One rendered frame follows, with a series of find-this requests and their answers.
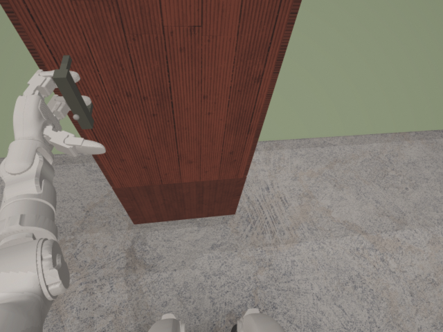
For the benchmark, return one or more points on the handle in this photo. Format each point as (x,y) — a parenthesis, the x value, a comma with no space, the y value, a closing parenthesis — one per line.
(71,94)

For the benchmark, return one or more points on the robot left upper arm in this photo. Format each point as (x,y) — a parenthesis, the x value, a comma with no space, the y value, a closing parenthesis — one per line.
(32,275)

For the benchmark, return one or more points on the cupboard door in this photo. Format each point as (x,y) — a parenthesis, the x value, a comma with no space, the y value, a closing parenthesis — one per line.
(177,86)

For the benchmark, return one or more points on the robot left forearm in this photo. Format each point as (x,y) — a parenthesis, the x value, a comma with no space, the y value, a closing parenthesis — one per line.
(29,202)

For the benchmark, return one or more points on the right robot thigh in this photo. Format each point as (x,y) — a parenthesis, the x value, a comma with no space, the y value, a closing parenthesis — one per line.
(258,322)

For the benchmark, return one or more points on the robot right shin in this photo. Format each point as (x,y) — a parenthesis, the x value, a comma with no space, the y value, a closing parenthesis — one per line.
(252,310)

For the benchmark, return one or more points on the robot left hand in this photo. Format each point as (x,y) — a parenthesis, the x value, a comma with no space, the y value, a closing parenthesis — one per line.
(31,117)

